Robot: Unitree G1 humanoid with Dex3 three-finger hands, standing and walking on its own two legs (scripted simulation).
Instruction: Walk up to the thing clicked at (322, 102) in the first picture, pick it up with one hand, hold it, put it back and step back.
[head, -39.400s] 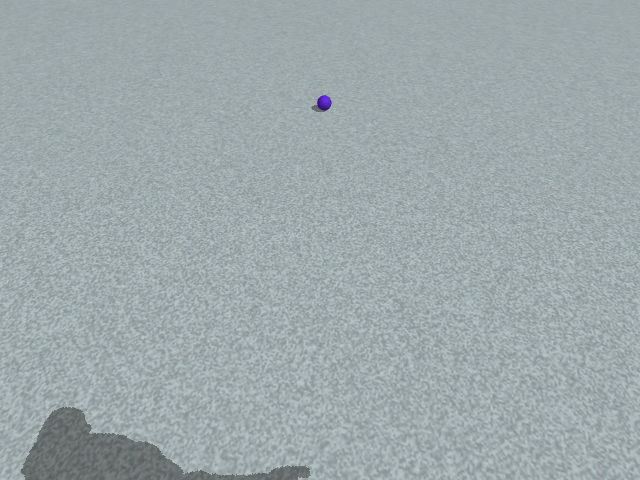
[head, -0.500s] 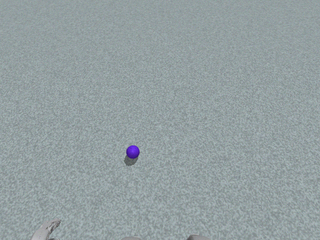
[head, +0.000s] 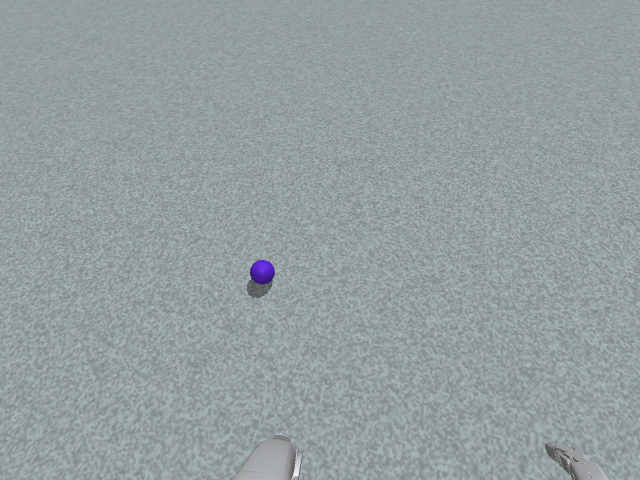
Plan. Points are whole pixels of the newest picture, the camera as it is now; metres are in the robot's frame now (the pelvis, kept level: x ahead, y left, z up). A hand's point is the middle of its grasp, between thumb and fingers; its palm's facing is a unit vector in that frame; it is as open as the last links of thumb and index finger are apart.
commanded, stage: step back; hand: left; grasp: from above
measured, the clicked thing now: (262, 272) +0.85 +0.27 -0.71
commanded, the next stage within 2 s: stand in 1.66 s
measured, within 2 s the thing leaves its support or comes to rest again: neither
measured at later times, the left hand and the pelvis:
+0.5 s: hand out of the picture -0.09 +0.26 -0.14, palm faces +0.02 -0.92 -0.40, open 7.4 cm; pelvis -0.18 -0.01 +0.00, yaw +1 degrees
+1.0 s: hand out of the picture -0.22 +0.26 -0.13, palm faces +0.07 -0.91 -0.41, open 7.4 cm; pelvis -0.25 -0.02 +0.01, yaw +3 degrees
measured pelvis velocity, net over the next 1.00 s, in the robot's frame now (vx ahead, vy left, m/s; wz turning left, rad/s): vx -0.25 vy -0.02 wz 0.06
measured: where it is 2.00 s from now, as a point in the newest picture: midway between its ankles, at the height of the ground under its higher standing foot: outside the picture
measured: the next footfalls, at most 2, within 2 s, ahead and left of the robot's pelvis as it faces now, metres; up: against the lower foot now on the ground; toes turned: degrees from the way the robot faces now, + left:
left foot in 0.22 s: -0.06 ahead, +0.13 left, +0.00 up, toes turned +2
right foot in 0.54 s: -0.18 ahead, -0.13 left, +0.00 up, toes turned +4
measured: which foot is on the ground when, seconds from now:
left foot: up 0.00-0.20, down 0.22-0.56, up 0.58-0.80, down 0.82-1.00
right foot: down 0.00-0.24, up 0.26-0.52, down 0.54-1.00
